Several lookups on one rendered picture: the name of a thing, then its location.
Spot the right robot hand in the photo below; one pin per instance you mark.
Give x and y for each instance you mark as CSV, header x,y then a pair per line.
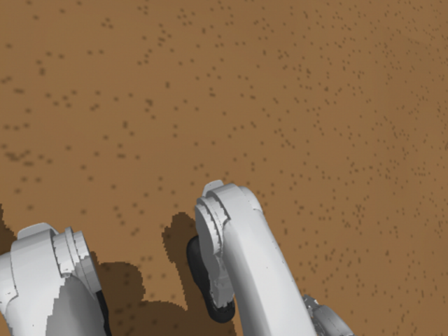
x,y
326,322

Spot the right robot foot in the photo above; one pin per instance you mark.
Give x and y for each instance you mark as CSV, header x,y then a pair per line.
x,y
201,278

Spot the left robot foot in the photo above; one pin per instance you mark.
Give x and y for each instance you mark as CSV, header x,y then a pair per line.
x,y
105,312

